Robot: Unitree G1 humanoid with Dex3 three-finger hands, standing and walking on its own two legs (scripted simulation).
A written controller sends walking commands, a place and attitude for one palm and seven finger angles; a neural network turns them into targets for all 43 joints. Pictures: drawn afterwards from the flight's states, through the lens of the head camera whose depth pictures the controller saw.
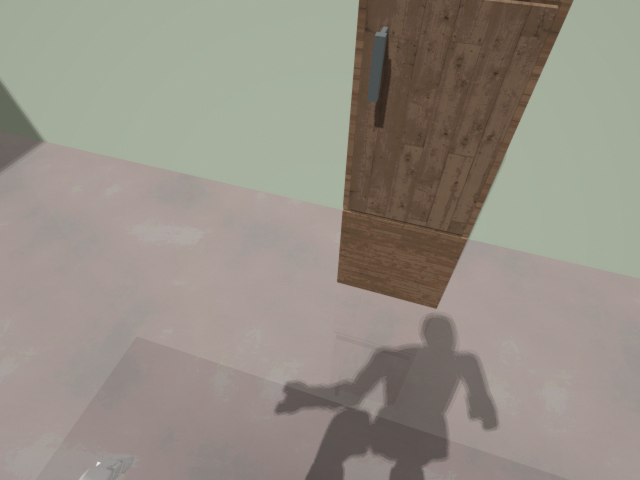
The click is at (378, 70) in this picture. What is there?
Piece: cupboard door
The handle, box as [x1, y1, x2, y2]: [367, 26, 387, 102]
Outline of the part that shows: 384,26 381,31 376,32 374,36 367,100 375,102 378,97 387,27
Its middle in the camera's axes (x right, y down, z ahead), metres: +0.12 -0.37 +0.82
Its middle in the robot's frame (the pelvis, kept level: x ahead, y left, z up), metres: +0.88 -0.08 +0.12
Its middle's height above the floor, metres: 0.89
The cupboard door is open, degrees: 0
